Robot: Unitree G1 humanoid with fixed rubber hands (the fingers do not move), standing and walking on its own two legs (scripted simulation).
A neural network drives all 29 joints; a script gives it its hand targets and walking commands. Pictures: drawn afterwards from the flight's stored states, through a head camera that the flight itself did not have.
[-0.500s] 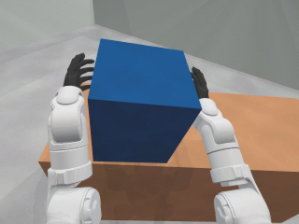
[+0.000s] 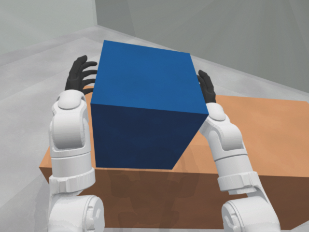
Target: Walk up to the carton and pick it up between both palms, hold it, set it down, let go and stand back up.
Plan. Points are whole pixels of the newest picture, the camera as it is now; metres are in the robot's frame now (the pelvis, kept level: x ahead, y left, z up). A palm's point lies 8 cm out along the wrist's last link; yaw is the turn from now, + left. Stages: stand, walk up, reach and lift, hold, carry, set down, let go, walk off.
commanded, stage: hold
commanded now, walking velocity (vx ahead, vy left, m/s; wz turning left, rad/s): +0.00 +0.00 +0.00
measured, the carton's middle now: (141, 111) +0.37 +0.02 +0.16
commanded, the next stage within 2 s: none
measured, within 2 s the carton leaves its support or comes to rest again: neither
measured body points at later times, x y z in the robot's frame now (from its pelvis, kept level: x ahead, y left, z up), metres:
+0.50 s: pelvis +0.00 +0.00 +0.00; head -0.04 +0.03 +0.45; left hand +0.37 +0.17 +0.23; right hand +0.37 -0.14 +0.20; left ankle +0.03 +0.12 -0.75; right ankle +0.00 -0.10 -0.75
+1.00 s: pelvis +0.00 +0.00 +0.00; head -0.04 +0.04 +0.45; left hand +0.36 +0.17 +0.23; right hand +0.37 -0.14 +0.20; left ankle +0.03 +0.12 -0.75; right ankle +0.00 -0.10 -0.75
